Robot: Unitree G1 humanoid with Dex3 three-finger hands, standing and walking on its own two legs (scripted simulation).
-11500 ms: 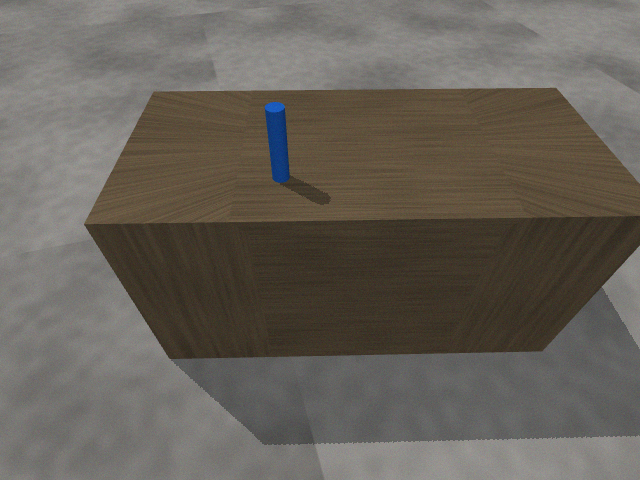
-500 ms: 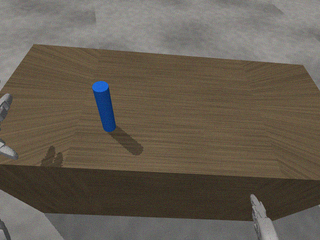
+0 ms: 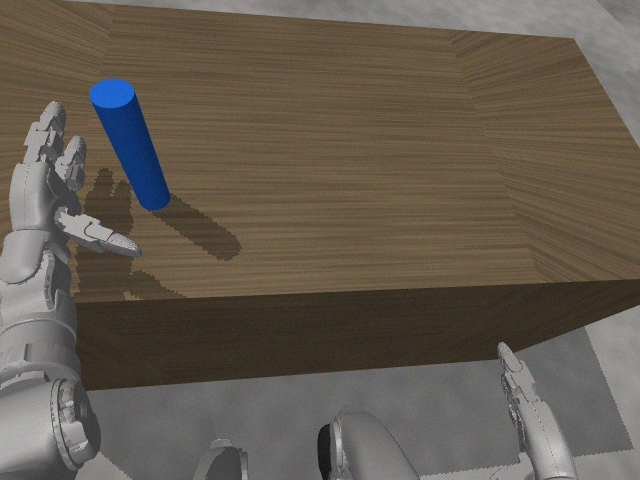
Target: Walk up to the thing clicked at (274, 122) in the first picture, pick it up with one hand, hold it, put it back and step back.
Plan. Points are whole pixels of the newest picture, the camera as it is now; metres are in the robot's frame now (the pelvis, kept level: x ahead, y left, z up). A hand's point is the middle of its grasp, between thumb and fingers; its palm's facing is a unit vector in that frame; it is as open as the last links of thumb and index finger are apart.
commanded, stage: close in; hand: left
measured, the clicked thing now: (137, 154) +0.51 +0.17 +0.05
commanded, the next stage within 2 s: rest palm in 0.32 s
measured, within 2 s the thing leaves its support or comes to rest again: leaves its support in 1.74 s
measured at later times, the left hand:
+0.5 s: hand (132, 198) +0.46 +0.18 +0.04, palm faces +0.03 -1.00 +0.03, open 17.3 cm
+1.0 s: hand (136, 197) +0.46 +0.17 +0.04, palm faces +0.08 -1.00 +0.01, open 15.1 cm
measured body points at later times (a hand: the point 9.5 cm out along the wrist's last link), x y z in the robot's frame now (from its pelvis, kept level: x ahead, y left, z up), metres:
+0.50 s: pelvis +0.01 +0.00 +0.00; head +0.12 +0.03 +0.43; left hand +0.45 +0.23 +0.04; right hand +0.17 -0.25 -0.01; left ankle +0.00 +0.12 -0.66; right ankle +0.08 -0.14 -0.66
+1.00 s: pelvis +0.00 -0.01 -0.01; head +0.11 +0.02 +0.43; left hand +0.45 +0.22 +0.04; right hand +0.17 -0.26 -0.01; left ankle +0.00 +0.12 -0.66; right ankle +0.08 -0.14 -0.66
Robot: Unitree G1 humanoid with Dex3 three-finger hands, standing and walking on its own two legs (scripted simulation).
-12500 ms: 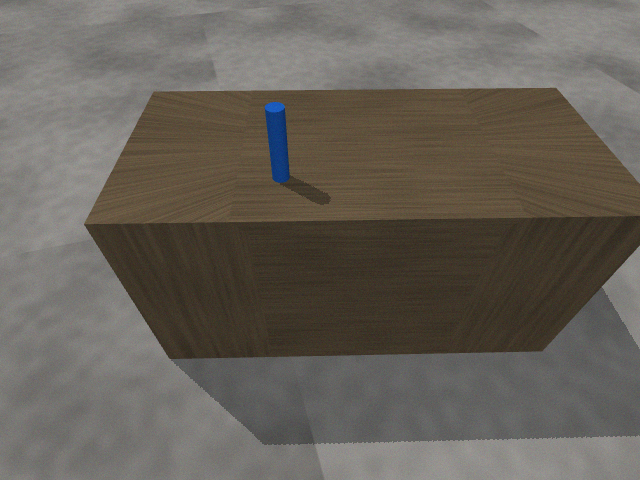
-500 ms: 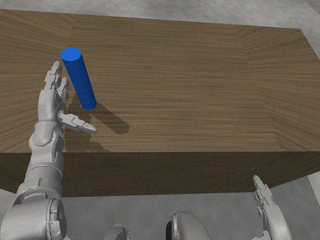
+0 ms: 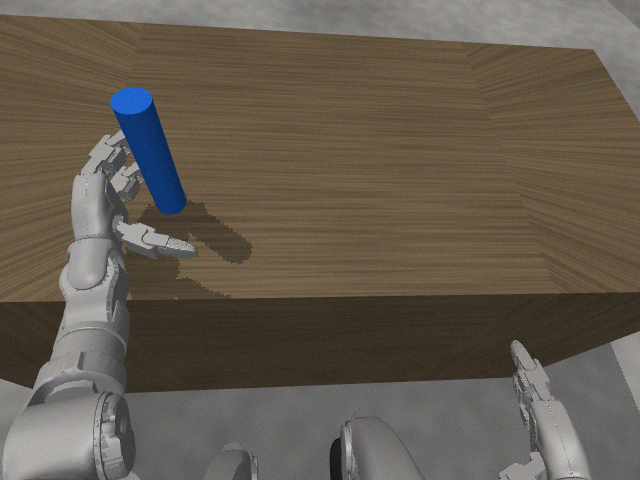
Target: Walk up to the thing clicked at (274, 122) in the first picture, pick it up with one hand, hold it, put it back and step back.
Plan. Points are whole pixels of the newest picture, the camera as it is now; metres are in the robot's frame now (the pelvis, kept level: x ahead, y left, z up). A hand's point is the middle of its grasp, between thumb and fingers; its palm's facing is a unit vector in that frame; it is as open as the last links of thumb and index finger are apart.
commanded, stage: close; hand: left
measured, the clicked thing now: (154, 159) +0.51 +0.17 +0.06
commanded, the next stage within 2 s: settle in 0.42 s
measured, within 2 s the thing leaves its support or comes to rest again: leaves its support in 0.74 s
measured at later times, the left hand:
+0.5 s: hand (162, 179) +0.49 +0.16 +0.04, palm faces +0.01 -1.00 +0.04, open 6.9 cm
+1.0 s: hand (136, 165) +0.48 +0.18 +0.09, palm faces +0.04 -1.00 -0.01, open 7.0 cm
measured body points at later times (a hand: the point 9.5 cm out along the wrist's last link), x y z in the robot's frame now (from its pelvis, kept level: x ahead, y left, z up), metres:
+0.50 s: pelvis +0.01 +0.01 +0.00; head +0.13 +0.03 +0.43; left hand +0.49 +0.22 +0.04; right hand +0.16 -0.25 -0.01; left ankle +0.00 +0.12 -0.65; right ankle +0.08 -0.13 -0.65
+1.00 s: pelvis +0.01 +0.01 +0.01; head +0.11 +0.02 +0.45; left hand +0.47 +0.23 +0.09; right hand +0.16 -0.25 -0.02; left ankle +0.00 +0.12 -0.65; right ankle +0.08 -0.13 -0.65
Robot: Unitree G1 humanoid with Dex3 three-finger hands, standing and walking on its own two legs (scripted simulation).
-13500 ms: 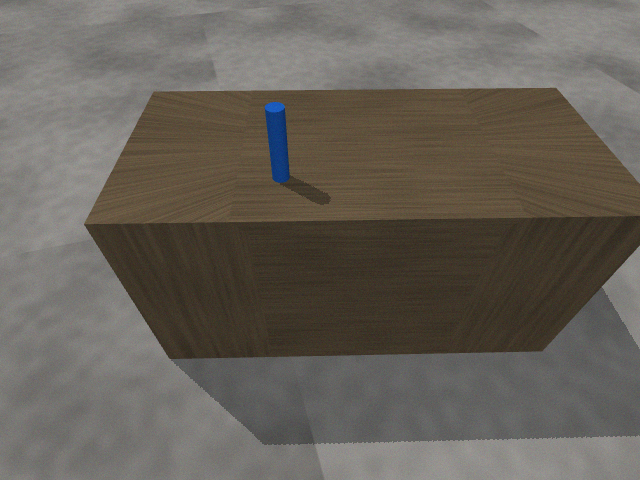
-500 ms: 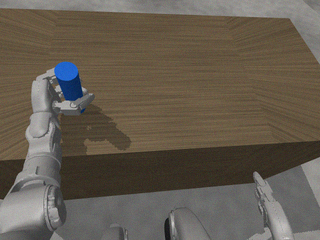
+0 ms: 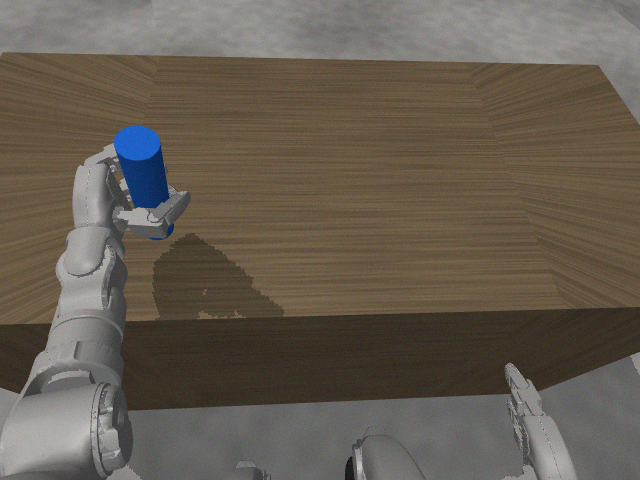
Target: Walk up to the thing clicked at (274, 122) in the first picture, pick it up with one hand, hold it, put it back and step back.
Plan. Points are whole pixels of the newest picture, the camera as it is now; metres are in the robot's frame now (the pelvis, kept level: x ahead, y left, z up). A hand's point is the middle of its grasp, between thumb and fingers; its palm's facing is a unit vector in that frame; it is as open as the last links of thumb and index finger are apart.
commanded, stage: settle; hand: left
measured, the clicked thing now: (149, 192) +0.46 +0.18 +0.08
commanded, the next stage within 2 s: lift in 0.34 s
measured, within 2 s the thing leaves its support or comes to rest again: neither
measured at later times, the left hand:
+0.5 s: hand (145, 174) +0.47 +0.18 +0.10, palm faces +0.04 -1.00 +0.00, open 7.1 cm
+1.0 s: hand (125, 157) +0.43 +0.17 +0.17, palm faces +0.03 -1.00 -0.03, open 7.1 cm
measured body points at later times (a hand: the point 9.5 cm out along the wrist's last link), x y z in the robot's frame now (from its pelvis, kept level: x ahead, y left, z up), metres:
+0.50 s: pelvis +0.00 +0.00 +0.02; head +0.09 +0.01 +0.46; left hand +0.46 +0.23 +0.10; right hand +0.15 -0.26 -0.03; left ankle -0.02 +0.12 -0.67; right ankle +0.06 -0.14 -0.67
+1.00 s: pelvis +0.02 +0.00 +0.04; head +0.05 -0.01 +0.48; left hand +0.42 +0.23 +0.17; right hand +0.17 -0.27 -0.03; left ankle -0.02 +0.12 -0.67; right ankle +0.06 -0.14 -0.67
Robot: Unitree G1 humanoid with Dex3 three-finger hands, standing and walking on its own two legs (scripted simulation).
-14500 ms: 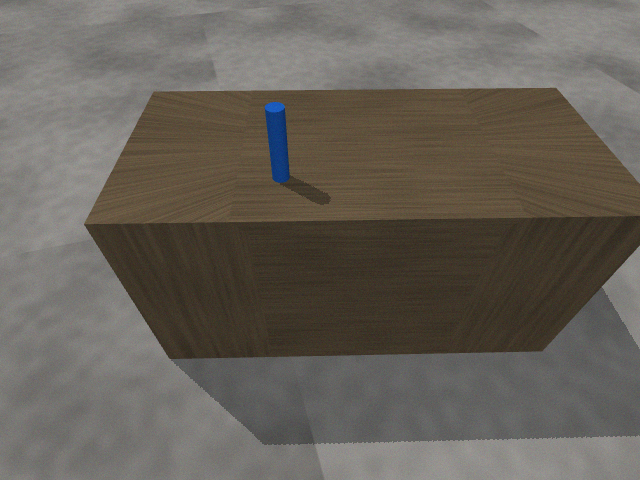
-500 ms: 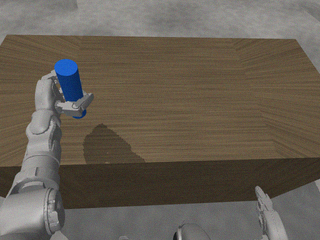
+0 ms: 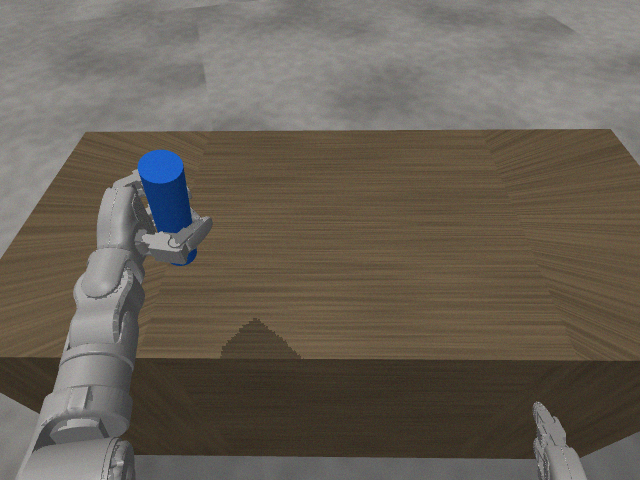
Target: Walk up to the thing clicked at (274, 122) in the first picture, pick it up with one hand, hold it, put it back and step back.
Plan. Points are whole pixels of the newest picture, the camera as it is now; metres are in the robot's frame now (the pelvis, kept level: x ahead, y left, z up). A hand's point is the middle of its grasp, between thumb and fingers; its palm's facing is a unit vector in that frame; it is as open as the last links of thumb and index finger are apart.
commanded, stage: lift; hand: left
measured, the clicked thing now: (172, 216) +0.40 +0.18 +0.14
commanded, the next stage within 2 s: hold in 0.78 s
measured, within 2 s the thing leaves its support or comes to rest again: neither
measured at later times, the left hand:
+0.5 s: hand (160, 228) +0.34 +0.16 +0.18, palm faces +0.08 -1.00 -0.03, open 7.1 cm
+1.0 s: hand (138, 228) +0.32 +0.17 +0.21, palm faces +0.06 -1.00 -0.04, open 7.1 cm
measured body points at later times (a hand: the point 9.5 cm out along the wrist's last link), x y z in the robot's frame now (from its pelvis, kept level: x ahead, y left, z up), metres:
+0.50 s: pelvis -0.01 -0.01 +0.02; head -0.02 -0.03 +0.47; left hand +0.33 +0.22 +0.19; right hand +0.15 -0.27 -0.06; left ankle -0.04 +0.11 -0.70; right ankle +0.04 -0.14 -0.70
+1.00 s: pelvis -0.02 -0.01 +0.03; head -0.04 -0.03 +0.48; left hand +0.31 +0.22 +0.21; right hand +0.15 -0.26 -0.05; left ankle -0.04 +0.11 -0.70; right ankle +0.04 -0.14 -0.70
